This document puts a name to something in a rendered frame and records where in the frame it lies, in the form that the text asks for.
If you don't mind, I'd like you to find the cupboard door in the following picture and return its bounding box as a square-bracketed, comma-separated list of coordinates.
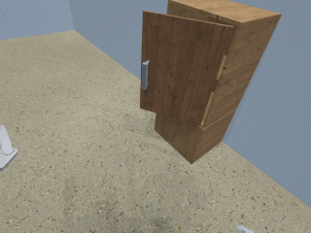
[140, 10, 233, 126]

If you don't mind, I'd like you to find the handle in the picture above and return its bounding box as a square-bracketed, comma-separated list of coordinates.
[141, 60, 150, 90]

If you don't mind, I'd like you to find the left robot hand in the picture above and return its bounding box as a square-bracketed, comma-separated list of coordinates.
[0, 124, 18, 172]

